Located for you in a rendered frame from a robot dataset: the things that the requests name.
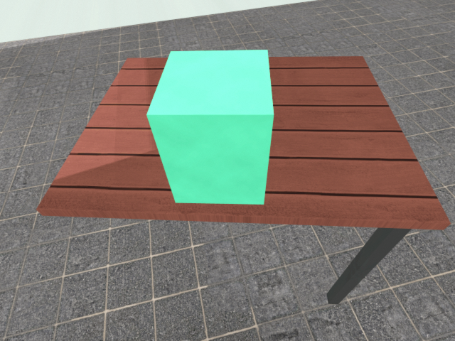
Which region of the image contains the carton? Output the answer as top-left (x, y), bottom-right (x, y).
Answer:
top-left (146, 50), bottom-right (274, 205)

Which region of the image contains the table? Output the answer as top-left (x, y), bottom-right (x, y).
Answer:
top-left (36, 56), bottom-right (451, 304)

